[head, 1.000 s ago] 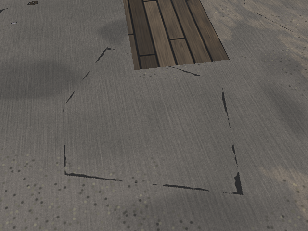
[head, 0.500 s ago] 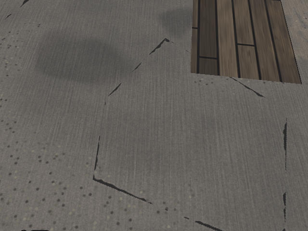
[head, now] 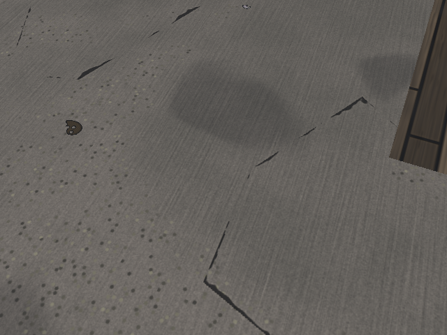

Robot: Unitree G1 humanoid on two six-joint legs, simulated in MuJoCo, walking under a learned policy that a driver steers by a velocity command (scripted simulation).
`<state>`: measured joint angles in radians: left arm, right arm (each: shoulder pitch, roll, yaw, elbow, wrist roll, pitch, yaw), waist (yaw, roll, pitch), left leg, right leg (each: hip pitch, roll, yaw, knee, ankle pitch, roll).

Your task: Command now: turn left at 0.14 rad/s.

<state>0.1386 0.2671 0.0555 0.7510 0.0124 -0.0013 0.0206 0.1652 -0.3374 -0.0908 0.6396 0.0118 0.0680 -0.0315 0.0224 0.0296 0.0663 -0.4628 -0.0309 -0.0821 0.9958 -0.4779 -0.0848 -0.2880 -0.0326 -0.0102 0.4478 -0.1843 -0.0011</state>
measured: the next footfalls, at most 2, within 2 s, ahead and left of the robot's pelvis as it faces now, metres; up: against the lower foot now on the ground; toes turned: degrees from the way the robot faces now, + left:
left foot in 0.12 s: +0.04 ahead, +0.15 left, +0.00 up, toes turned -4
right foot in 0.46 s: +0.02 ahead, -0.11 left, +0.00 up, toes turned -14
